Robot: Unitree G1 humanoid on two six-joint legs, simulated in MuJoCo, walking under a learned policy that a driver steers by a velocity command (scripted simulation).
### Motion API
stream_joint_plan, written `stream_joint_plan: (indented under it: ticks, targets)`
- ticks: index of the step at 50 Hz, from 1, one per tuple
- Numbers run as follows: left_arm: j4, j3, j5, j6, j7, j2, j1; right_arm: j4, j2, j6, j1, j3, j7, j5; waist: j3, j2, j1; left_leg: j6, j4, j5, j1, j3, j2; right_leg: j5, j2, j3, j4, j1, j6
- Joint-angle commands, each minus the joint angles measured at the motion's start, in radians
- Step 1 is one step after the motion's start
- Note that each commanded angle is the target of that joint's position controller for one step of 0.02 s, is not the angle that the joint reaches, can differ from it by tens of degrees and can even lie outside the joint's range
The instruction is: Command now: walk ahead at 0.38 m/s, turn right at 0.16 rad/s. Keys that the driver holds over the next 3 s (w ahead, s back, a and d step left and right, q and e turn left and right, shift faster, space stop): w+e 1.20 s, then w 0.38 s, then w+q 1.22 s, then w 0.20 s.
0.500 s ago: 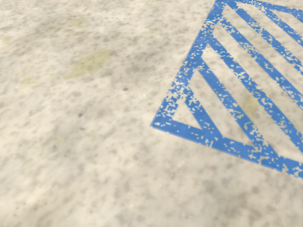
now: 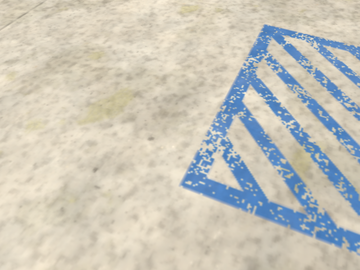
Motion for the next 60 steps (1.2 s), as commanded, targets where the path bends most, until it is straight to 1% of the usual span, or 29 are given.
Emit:
stream_joint_plan:
  ticks: [1,2,3,4,5,8,11,17,20,22,23,24,25,26,27,29,31,34,39,46,48,50,51,52,53,54,55,57,60]
  targets:
    - [-0.068,0.016,-0.005,-0.025,-0.007,0.095,-0.071,0.029,-0.068,-0.028,0.241,-0.030,-0.017,0.007,0.071,0.028,-0.146,0.000,-0.185,0.035,0.426,-0.063,0.036,-0.035,-0.095,0.122,0.071,-0.410,-0.129]
    - [-0.117,-0.007,-0.019,-0.037,-0.020,0.005,-0.102,0.040,-0.191,-0.034,0.376,-0.058,-0.031,-0.006,-0.003,0.278,-0.194,0.061,-0.358,-0.250,0.585,-0.440,0.307,-0.126,0.039,-0.035,0.409,-0.596,-0.076]
    - [-0.147,0.009,0.004,-0.035,-0.024,0.067,-0.141,0.067,-0.206,-0.020,0.423,-0.062,-0.034,-0.010,0.030,0.278,-0.183,0.133,-0.426,-0.319,0.488,-0.638,0.437,-0.221,0.038,-0.040,0.628,-0.679,-0.084]
    - [-0.155,0.017,0.016,-0.032,-0.034,0.086,-0.180,0.032,-0.141,-0.017,0.306,-0.043,-0.033,-0.015,0.121,0.125,-0.122,0.131,-0.424,-0.320,0.374,-0.564,0.411,-0.136,-0.031,0.020,0.717,-0.692,-0.103]
    - [-0.149,0.013,0.011,-0.033,-0.045,0.055,-0.174,0.002,-0.111,-0.023,0.214,-0.034,-0.028,-0.009,0.160,0.079,-0.084,0.109,-0.441,-0.232,0.296,-0.462,0.367,-0.045,-0.054,0.039,0.723,-0.671,-0.102]
    - [-0.144,0.019,0.015,-0.020,-0.061,0.040,-0.162,-0.008,-0.060,-0.046,0.172,-0.013,-0.037,-0.003,0.140,0.081,-0.040,0.056,-0.444,0.148,0.285,-0.199,0.269,0.096,-0.065,0.000,0.712,-0.632,-0.081]
    - [-0.187,0.020,0.011,-0.004,-0.066,0.026,-0.235,0.022,-0.053,-0.057,0.249,-0.004,-0.043,0.001,0.110,0.094,-0.036,0.045,-0.392,0.518,0.343,-0.061,0.253,0.154,-0.051,-0.044,0.710,-0.692,-0.071]
    - [-0.308,-0.008,0.006,0.000,-0.084,0.001,-0.475,0.033,-0.069,-0.062,0.253,0.005,-0.054,0.003,0.165,0.114,-0.049,0.029,-0.391,0.717,0.247,0.106,0.221,0.278,-0.001,-0.185,0.305,-0.521,-0.082]
    - [-0.301,0.008,0.012,0.003,-0.076,0.052,-0.396,0.039,-0.117,-0.061,0.255,-0.006,-0.067,0.009,0.087,0.130,0.004,0.014,-0.217,1.132,0.330,0.156,0.249,0.224,0.068,-0.234,0.261,-0.367,-0.143]
    - [-0.254,0.030,0.015,0.001,-0.071,0.100,-0.221,0.024,-0.145,-0.047,0.228,-0.018,-0.068,0.003,-0.015,0.154,0.081,0.023,0.054,1.203,0.340,0.159,0.271,0.161,0.107,-0.213,0.231,-0.191,-0.201]
    - [-0.219,0.049,0.023,-0.003,-0.066,0.134,-0.108,0.010,-0.156,-0.041,0.207,-0.023,-0.059,0.003,-0.070,0.136,0.138,0.019,0.268,1.046,0.262,0.168,0.257,0.160,0.116,-0.177,0.147,-0.028,-0.232]
    - [-0.211,0.077,0.029,-0.003,-0.054,0.212,-0.040,-0.020,-0.131,-0.039,0.197,-0.022,-0.046,0.000,-0.131,0.021,0.165,0.003,0.609,0.579,0.065,0.176,0.192,0.020,-0.052,0.054,0.088,0.145,-0.291]
    - [-0.245,0.093,0.023,0.006,-0.054,0.300,-0.100,-0.095,-0.035,-0.041,0.247,-0.010,-0.026,0.013,-0.223,-0.191,0.054,-0.043,0.970,-0.203,-0.320,0.057,-0.022,0.079,-0.336,0.646,-0.012,0.384,-0.468]
    - [-0.248,0.088,0.001,0.020,-0.046,0.276,-0.096,-0.132,-0.108,-0.053,0.115,-0.019,-0.017,0.008,-0.183,-0.036,0.095,-0.031,0.994,-0.108,-0.462,-0.102,0.006,-0.077,-0.326,0.689,-0.139,0.340,-0.465]
    - [-0.250,0.073,-0.006,0.018,-0.036,0.228,-0.163,-0.159,-0.120,-0.066,0.056,-0.019,-0.012,0.012,-0.045,0.009,0.057,-0.024,0.907,-0.005,-0.494,-0.111,0.066,-0.074,-0.314,0.564,-0.177,0.206,-0.415]
    - [-0.258,0.054,-0.009,-0.002,-0.031,0.163,-0.231,-0.150,-0.114,-0.057,0.069,-0.023,-0.019,-0.002,0.050,0.110,-0.033,-0.041,0.729,0.049,-0.355,-0.113,0.123,0.208,-0.223,0.387,-0.196,-0.026,-0.332]
    - [-0.259,0.045,-0.017,-0.026,-0.027,0.153,-0.229,-0.149,-0.087,-0.015,0.101,-0.018,-0.015,-0.028,0.039,0.087,-0.071,-0.071,0.643,0.039,-0.258,-0.110,0.135,0.371,-0.157,0.281,-0.194,-0.117,-0.310]
    - [-0.250,0.051,-0.022,-0.042,-0.029,0.193,-0.166,-0.192,-0.083,0.015,0.022,-0.018,-0.007,-0.032,0.051,0.039,-0.061,-0.106,0.520,0.113,-0.300,-0.076,0.137,0.446,-0.106,0.223,-0.200,-0.137,-0.287]
    - [-0.248,0.051,-0.021,-0.033,-0.031,0.198,-0.036,-0.280,-0.100,0.025,-0.199,-0.018,0.001,-0.025,0.061,-0.018,0.025,-0.124,0.310,0.297,-0.434,-0.068,0.113,0.477,-0.089,0.257,-0.183,-0.008,-0.216]
    - [-0.264,0.051,-0.003,-0.027,-0.013,0.218,0.051,-0.376,-0.108,0.007,-0.389,0.001,0.015,-0.012,0.068,-0.052,0.081,-0.096,0.087,0.293,-0.435,-0.066,0.040,0.622,-0.114,0.325,-0.087,0.155,-0.221]
    - [-0.282,0.055,-0.001,-0.028,-0.006,0.237,0.013,-0.378,-0.129,-0.003,-0.340,-0.001,0.013,-0.005,0.059,-0.068,0.041,-0.072,0.000,0.266,-0.299,-0.079,0.020,0.671,-0.122,0.342,-0.049,0.130,-0.192]
    - [-0.304,0.060,-0.001,-0.036,-0.014,0.264,-0.053,-0.322,-0.180,-0.016,-0.138,-0.022,-0.006,0.000,-0.028,-0.059,-0.054,-0.036,-0.063,0.206,0.019,-0.060,-0.033,0.854,-0.079,0.319,0.122,0.047,-0.142]
    - [-0.312,0.060,-0.011,-0.046,-0.025,0.262,-0.076,-0.291,-0.212,-0.029,0.011,-0.034,-0.020,-0.006,-0.112,-0.016,-0.134,-0.007,-0.111,0.241,0.243,-0.094,0.020,0.783,-0.021,0.278,0.319,-0.044,-0.118]
    - [-0.350,0.036,-0.022,-0.054,-0.033,0.172,-0.057,-0.288,-0.289,-0.032,0.175,-0.050,-0.041,-0.034,-0.278,0.100,-0.175,0.034,-0.116,0.044,0.484,-0.341,0.277,0.405,0.040,0.205,0.604,-0.185,-0.104]
    - [-0.374,0.028,-0.053,-0.044,-0.029,0.122,0.078,-0.296,-0.352,-0.020,0.124,-0.065,-0.036,-0.046,-0.358,0.359,-0.070,0.150,-0.248,0.028,0.630,-0.816,0.490,-0.254,0.176,0.113,0.838,-0.467,-0.077]
    - [-0.340,0.035,-0.012,-0.025,-0.019,0.204,0.042,-0.310,-0.251,-0.007,0.055,-0.053,-0.029,-0.028,-0.224,0.168,-0.051,0.138,-0.266,-0.103,0.496,-0.795,0.446,-0.160,0.069,0.109,0.913,-0.547,-0.084]
    - [-0.344,0.038,-0.002,-0.019,-0.029,0.205,-0.033,-0.318,-0.168,-0.006,-0.007,-0.032,-0.027,-0.018,-0.087,0.073,-0.048,0.116,-0.287,-0.072,0.348,-0.614,0.394,-0.059,0.035,0.090,0.884,-0.540,-0.078]
    - [-0.358,0.034,0.010,-0.005,-0.048,0.175,-0.090,-0.296,-0.130,-0.013,-0.014,-0.019,-0.025,-0.019,0.002,0.081,-0.031,0.081,-0.331,0.133,0.204,-0.380,0.308,0.001,-0.017,0.069,0.817,-0.504,-0.063]
    - [-0.378,0.030,0.015,0.024,-0.072,0.152,-0.109,-0.260,-0.134,-0.043,0.034,-0.021,-0.015,-0.001,0.014,0.130,-0.012,0.073,-0.366,0.335,0.158,-0.225,0.277,0.031,-0.033,0.046,0.798,-0.498,-0.054]
Next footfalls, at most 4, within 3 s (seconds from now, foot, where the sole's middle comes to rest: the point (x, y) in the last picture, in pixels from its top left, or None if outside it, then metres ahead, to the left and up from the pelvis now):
0.02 left None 0.06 0.10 -0.78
0.48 right None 0.37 -0.08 -0.78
1.02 left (206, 220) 0.74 -0.08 -0.78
1.54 right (285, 213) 0.78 -0.41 -0.78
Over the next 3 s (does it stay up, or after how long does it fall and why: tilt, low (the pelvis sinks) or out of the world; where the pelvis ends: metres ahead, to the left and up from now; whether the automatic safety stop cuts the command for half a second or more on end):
stays up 1.38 -0.64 0.01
